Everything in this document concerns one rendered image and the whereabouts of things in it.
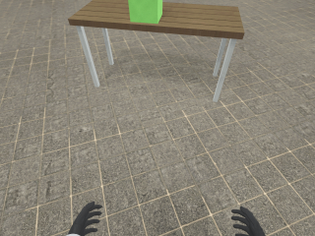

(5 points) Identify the table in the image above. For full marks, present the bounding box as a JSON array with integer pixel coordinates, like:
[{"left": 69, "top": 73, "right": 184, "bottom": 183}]
[{"left": 68, "top": 0, "right": 245, "bottom": 102}]

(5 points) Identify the right robot hand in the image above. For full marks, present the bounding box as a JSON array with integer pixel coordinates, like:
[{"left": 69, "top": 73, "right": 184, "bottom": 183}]
[{"left": 231, "top": 206, "right": 266, "bottom": 236}]

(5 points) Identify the carton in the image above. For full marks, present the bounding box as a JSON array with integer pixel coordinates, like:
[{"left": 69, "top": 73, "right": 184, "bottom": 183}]
[{"left": 128, "top": 0, "right": 162, "bottom": 24}]

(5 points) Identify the left robot hand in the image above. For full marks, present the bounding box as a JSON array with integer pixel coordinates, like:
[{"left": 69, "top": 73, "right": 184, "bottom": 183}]
[{"left": 68, "top": 201, "right": 102, "bottom": 236}]

